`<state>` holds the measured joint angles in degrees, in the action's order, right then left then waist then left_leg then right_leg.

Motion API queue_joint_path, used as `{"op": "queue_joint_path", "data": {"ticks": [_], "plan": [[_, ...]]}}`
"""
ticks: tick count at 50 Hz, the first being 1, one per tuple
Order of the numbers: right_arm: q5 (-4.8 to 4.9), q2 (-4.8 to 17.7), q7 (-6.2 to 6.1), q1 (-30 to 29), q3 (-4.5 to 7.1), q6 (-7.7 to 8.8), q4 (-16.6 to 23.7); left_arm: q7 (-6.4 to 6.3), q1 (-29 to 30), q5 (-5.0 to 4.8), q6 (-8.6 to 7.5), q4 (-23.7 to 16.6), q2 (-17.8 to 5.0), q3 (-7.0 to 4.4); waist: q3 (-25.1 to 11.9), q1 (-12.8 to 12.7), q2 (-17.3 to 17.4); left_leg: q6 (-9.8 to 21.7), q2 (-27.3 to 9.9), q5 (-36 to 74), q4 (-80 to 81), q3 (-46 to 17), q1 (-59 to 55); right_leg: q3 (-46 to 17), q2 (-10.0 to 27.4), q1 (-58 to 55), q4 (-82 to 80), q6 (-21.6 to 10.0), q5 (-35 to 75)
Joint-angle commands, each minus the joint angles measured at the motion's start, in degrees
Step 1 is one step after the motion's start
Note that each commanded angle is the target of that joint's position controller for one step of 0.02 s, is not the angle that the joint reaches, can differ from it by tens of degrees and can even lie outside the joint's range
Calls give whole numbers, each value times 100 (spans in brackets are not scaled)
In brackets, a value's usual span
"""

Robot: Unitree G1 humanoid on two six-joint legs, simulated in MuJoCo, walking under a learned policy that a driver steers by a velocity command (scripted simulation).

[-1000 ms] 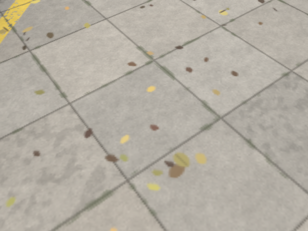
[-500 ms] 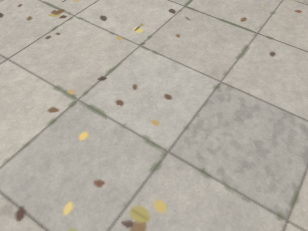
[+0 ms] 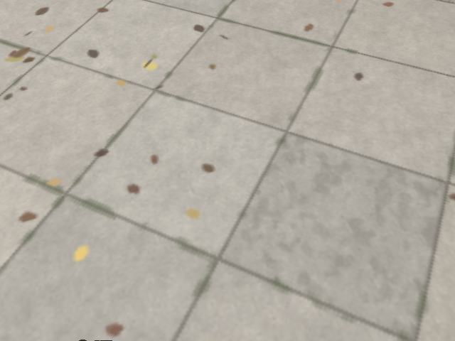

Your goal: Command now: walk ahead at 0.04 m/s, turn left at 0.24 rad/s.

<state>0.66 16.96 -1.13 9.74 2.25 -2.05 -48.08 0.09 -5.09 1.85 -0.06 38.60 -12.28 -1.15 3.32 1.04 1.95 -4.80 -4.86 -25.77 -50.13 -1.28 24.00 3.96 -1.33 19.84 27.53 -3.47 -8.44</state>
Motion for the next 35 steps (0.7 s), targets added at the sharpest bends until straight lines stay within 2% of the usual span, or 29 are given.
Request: {"op": "queue_joint_path", "data": {"ticks": [1,4,6,8,9,10,11,12,13,14,15,16,18,21,25,28,31,33,34,35], "plan": [[10,660,-69,201,186,-27,290,-162,56,-37,-18,-191,-1186,-401,-817,-130,-884,60,13,167,-72,134,-318,-1154,1743,-510,-1131,-1107,451],[10,569,-43,115,202,-53,377,-231,106,-81,46,-70,-1124,-421,-702,-146,-883,190,-2,84,63,213,-210,-1101,1879,-678,-1114,-1078,309],[6,506,13,222,210,-56,373,-248,206,-130,84,-11,-1121,-442,-728,-61,-872,301,61,208,479,349,-414,-941,1884,-775,-935,-983,561],[-17,466,94,606,234,-46,263,-266,366,-252,142,49,-1144,-471,-786,194,-838,513,248,898,1507,576,-980,-612,1747,-705,-498,-706,759],[-73,592,123,742,276,-34,239,-274,224,-334,165,152,-1048,-475,-667,237,-588,736,254,1478,2236,326,-1223,-340,1489,-510,-4,-336,319],[-104,1140,64,749,406,-8,334,-262,-41,-231,184,171,-793,-441,-548,11,763,1187,-748,2712,3044,-1288,-1599,346,846,324,1435,284,-730],[-185,1638,59,679,491,38,466,-297,551,-135,149,-166,-745,-415,-203,177,1713,2235,-1768,3764,3371,-2905,-1604,186,-151,1629,2412,643,-2756],[-337,1453,77,692,449,172,533,-309,820,-101,133,-200,-859,-457,-419,329,1097,2471,-1715,3640,3410,-2868,-1582,-561,-65,1758,3453,614,-2974],[-294,1304,68,456,416,276,563,-294,668,-169,139,-118,-942,-506,-461,129,813,2193,-1396,3537,3290,-2336,-1659,-779,61,1802,3728,546,-2503],[-152,1200,42,146,419,309,626,-318,452,-169,150,44,-981,-548,-463,-32,487,1874,-1091,3418,3163,-1956,-1754,-814,130,1851,3706,560,-2060],[-21,1029,9,-2,369,308,672,-347,380,-133,159,118,-1069,-580,-501,-73,447,1720,-1002,3564,3104,-1818,-1873,-855,187,1890,3628,605,-1782],[15,907,-31,28,324,291,679,-346,376,-134,143,140,-1026,-581,-612,-94,472,1684,-882,3929,3043,-1694,-1888,-837,146,1714,3708,671,-1571],[4,885,-78,208,326,249,683,-329,308,-198,101,163,-919,-557,-817,-74,427,1714,-759,4274,2962,-1582,-2174,-816,58,1634,3545,767,-1302],[21,998,-139,376,385,180,693,-315,482,-233,48,140,-824,-505,-818,54,478,1711,-690,4092,2899,-1697,-2484,-850,28,1616,2633,870,-1142],[9,1149,-142,244,451,88,797,-242,541,-252,-3,164,-879,-489,-705,116,672,1757,-614,3515,2899,-1995,-2056,-882,-44,1006,1744,924,-1130],[10,1169,-100,54,466,37,882,-184,429,-274,-65,210,-963,-500,-703,101,760,1769,-566,3582,2821,-2302,-1806,-909,-127,536,1267,877,-1216],[62,1136,-92,-179,459,-11,968,-106,175,-289,-157,287,-1032,-518,-775,-4,814,1656,-455,3780,2601,-2633,-1796,-903,-175,50,450,767,-1041],[128,1044,-133,-399,422,-51,1058,-60,-234,-272,-211,442,-1093,-560,-810,-264,705,1312,-123,3143,2310,-2598,-1478,-809,-73,-794,-823,605,140],[72,828,-143,-225,359,-48,1085,-82,-386,-197,-199,463,-1377,-627,-987,-185,191,1026,204,1993,1736,-2283,-908,-1379,683,-1542,-943,334,666],[-66,462,-115,274,261,-17,1020,-141,-201,-114,-135,356,-1684,-640,-1004,213,-1289,664,1111,-587,515,-1292,-36,-2501,1807,-2015,-800,-253,2423]]}}
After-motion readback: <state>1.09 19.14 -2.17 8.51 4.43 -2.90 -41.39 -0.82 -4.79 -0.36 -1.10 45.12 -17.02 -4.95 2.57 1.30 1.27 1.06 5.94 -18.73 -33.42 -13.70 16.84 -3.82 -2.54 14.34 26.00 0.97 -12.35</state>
